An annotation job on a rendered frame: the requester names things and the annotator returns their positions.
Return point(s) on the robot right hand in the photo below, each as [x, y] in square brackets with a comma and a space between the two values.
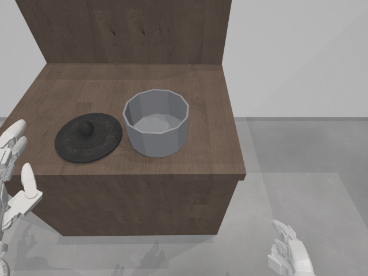
[294, 257]

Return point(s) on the robot left hand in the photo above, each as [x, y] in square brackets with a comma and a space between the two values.
[12, 144]

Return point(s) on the knob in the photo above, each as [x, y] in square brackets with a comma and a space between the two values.
[85, 128]

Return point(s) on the lid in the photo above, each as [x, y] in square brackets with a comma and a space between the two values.
[76, 148]

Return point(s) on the table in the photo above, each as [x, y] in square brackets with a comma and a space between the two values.
[100, 54]

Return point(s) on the pot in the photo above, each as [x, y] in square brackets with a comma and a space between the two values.
[157, 122]

